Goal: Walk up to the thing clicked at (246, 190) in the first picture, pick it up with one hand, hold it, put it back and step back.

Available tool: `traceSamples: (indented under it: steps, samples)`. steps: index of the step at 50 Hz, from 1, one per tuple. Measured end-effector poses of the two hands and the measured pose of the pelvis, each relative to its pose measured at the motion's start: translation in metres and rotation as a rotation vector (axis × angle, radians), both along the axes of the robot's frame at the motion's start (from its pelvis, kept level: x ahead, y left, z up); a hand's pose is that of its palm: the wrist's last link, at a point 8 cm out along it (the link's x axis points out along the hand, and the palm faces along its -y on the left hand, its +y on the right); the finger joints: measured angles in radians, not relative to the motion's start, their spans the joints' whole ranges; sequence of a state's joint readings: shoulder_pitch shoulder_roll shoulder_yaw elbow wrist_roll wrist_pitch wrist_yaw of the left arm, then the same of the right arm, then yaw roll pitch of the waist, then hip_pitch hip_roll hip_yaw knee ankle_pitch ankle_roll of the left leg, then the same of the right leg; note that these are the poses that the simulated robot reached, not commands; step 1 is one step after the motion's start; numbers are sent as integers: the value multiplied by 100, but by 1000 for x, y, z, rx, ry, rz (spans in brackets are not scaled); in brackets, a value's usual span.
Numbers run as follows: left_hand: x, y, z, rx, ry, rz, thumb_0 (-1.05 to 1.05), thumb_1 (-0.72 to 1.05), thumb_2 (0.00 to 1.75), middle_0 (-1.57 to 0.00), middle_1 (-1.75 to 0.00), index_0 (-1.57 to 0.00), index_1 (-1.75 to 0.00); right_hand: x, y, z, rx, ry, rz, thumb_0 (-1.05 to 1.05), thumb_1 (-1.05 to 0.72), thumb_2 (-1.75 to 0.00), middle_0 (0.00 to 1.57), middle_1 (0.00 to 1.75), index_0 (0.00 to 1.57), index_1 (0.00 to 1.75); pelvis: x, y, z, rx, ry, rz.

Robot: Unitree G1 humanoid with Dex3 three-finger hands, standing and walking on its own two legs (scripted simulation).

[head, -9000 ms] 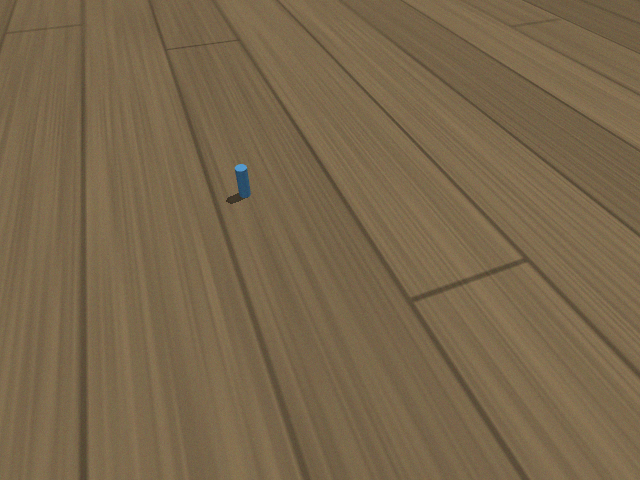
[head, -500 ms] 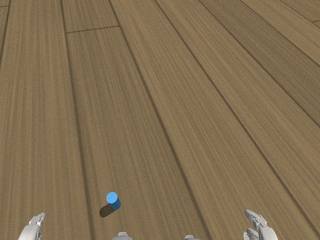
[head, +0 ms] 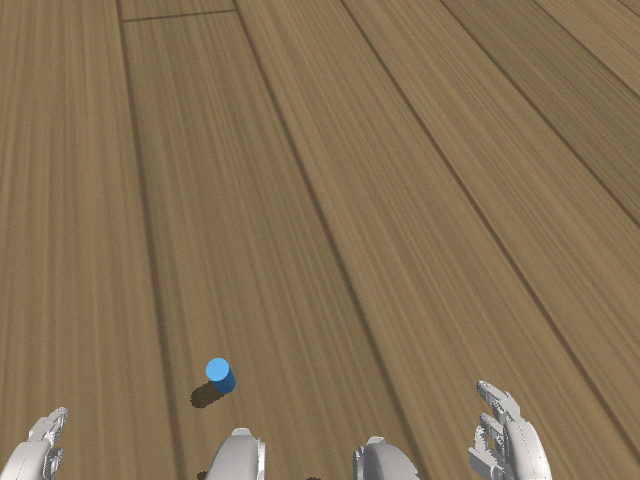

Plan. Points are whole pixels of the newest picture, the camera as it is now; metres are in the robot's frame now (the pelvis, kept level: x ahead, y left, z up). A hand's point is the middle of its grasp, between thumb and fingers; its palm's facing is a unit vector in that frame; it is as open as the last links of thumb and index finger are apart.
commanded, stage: go down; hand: left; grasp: from the side
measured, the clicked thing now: (221, 376) +0.38 +0.20 -0.59
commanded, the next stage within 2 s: approach in 1.86 s
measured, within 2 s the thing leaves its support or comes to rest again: neither
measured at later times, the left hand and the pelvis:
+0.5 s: hand (89, 407) +0.25 +0.33 -0.21, palm faces +0.11 -0.97 -0.21, open 17.1 cm; pelvis -0.05 +0.00 -0.14, yaw -3 degrees
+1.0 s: hand (92, 383) +0.29 +0.36 -0.26, palm faces +0.09 -0.98 -0.15, open 17.0 cm; pelvis -0.07 +0.00 -0.23, yaw -5 degrees
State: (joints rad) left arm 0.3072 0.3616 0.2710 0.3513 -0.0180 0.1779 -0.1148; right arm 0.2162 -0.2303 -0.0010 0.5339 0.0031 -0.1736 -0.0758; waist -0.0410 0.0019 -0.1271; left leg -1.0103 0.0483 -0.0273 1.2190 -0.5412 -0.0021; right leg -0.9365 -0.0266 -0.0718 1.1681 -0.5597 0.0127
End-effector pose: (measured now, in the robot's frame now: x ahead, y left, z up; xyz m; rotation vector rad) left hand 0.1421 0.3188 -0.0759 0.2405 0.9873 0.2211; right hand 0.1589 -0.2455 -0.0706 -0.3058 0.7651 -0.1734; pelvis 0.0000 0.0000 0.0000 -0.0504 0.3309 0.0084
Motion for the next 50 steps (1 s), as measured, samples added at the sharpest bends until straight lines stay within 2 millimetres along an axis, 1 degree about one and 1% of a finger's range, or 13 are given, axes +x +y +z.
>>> traceSamples:
  steps: [3,6,11,14,17,22,27,33,40,50]
  samples:
    - [4,7,-12,-7,-33,6,0,-55,5,-9,-8,-8,-8,-3,-2,-11,-9,6,11,1,-89,-90,20,30,20,30,-5,0,-10,-1,24,-2]
    - [15,18,-29,-20,-93,4,0,-54,5,-9,-8,-8,-8,-6,-5,-27,-23,16,27,1,-90,-90,20,30,20,30,-11,0,-27,0,59,-6]
    - [43,34,-58,-37,-242,-38,0,-55,5,-8,-9,-8,-9,-13,-13,-66,-52,47,49,1,-91,-90,20,30,20,30,-22,0,-63,-1,123,-12]
    - [61,39,-73,-42,-326,-68,0,-54,6,-8,-10,-8,-10,-17,-16,-91,-60,80,51,1,-91,-90,20,30,20,30,-28,1,-85,-5,154,-18]
    - [74,45,-86,-48,-380,-83,-1,-51,8,-8,-10,-7,-10,-24,-17,-115,-57,119,50,1,-91,-90,20,30,20,30,-34,1,-103,-8,178,-24]
    - [81,56,-103,-50,-432,-84,-1,-48,10,-7,-10,-6,-10,-38,-16,-150,-42,180,51,1,-90,-90,20,30,20,30,-43,1,-127,-12,206,-32]
    - [86,69,-116,-48,-491,-89,-1,-46,11,-6,-11,-5,-11,-53,-16,-178,-42,226,60,1,-89,-90,20,30,20,30,-52,0,-148,-16,224,-36]
    - [102,77,-131,-61,-562,-112,-1,-43,12,-5,-11,-5,-11,-67,-21,-203,-61,258,69,1,-89,-90,20,30,20,30,-61,-2,-173,-22,239,-41]
    - [121,82,-147,-78,-616,-140,-1,-41,11,-5,-10,-5,-10,-78,-30,-226,-88,281,64,1,-89,-90,20,30,20,30,-66,-3,-197,-28,252,-53]
    - [128,93,-167,-89,-671,-146,-1,-43,10,-5,-8,-4,-9,-88,-37,-253,-120,323,75,1,-90,-90,20,30,20,30,-70,-2,-226,-37,254,-63]
